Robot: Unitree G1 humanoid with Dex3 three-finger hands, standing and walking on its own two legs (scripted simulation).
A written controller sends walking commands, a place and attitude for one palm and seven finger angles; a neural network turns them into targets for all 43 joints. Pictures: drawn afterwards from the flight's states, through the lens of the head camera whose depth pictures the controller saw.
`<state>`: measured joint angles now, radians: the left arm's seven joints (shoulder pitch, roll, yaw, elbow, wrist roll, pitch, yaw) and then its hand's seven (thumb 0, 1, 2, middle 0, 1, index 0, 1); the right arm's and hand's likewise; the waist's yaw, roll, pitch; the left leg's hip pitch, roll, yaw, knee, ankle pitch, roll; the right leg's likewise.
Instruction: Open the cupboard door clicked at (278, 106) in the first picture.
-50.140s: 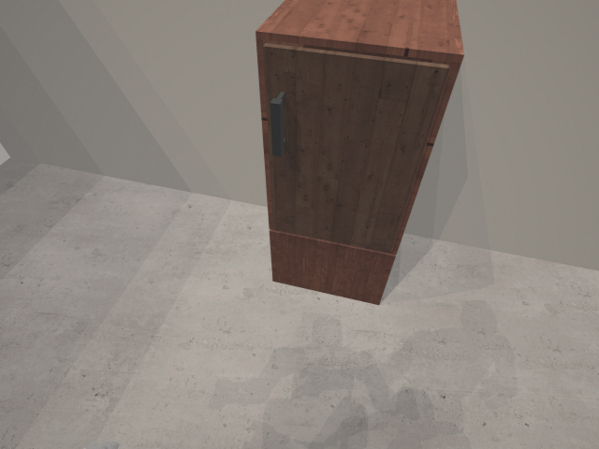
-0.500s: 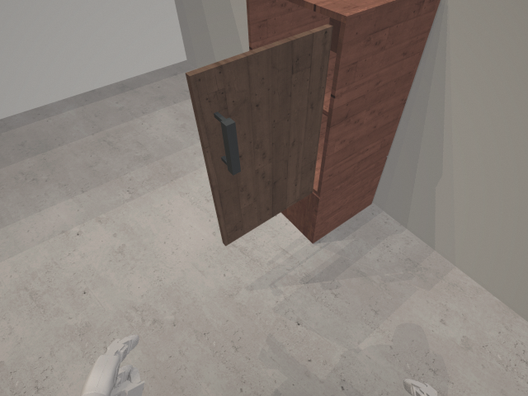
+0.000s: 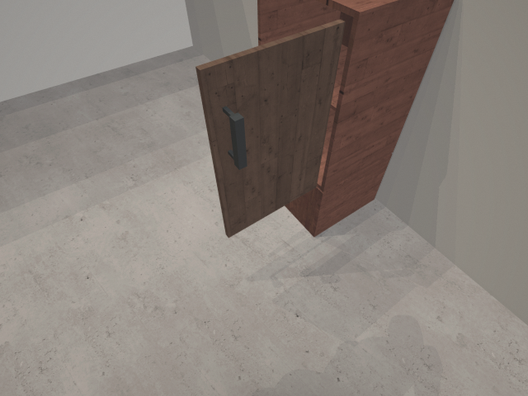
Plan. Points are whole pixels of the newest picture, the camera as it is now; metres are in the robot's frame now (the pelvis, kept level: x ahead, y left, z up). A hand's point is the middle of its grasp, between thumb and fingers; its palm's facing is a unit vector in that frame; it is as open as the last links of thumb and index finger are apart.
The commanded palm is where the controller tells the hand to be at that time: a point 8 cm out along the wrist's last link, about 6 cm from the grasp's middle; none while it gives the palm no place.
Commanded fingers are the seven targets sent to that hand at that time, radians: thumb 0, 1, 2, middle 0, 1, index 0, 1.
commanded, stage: let the arm hang, fingers relaxed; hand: left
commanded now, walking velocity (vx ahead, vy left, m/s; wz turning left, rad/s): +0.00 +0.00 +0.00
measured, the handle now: (233, 138) +0.65 +0.12 -0.01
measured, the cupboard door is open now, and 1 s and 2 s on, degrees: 91 91 91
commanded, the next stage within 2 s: look to check the result in 0.40 s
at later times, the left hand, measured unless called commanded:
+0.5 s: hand out of the picture +0.07 +0.21 -0.16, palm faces +0.01 -0.96 -0.26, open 7.4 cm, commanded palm none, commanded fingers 0.00 0.90 0.90 -0.20 -0.30 -0.20 -0.30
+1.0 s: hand out of the picture +0.09 +0.22 -0.15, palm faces +0.00 -0.95 -0.31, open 7.4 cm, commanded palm none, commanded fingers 0.00 0.90 0.90 -0.20 -0.30 -0.20 -0.30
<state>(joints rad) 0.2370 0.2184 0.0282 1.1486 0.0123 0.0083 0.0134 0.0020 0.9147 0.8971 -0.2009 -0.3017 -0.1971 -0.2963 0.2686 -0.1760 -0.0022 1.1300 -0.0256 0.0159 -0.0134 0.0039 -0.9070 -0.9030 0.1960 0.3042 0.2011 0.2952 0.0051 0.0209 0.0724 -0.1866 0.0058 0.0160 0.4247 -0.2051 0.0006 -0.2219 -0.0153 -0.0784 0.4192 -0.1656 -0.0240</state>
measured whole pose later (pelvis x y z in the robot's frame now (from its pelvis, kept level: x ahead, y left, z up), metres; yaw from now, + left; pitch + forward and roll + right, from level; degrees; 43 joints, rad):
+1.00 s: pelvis +0.02 -0.01 +0.01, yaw +0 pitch -2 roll +0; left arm 0.11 0.28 0.02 1.15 0.01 -0.02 0.00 0.00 0.91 0.90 -0.20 -0.30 -0.20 -0.30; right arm 0.13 -0.29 0.00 1.13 -0.03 0.00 -0.01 0.00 -0.91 -0.90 0.20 0.30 0.20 0.30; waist 0.00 0.02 0.07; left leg -0.10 0.01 0.02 0.31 -0.18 -0.01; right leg -0.15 0.00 -0.08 0.33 -0.15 -0.03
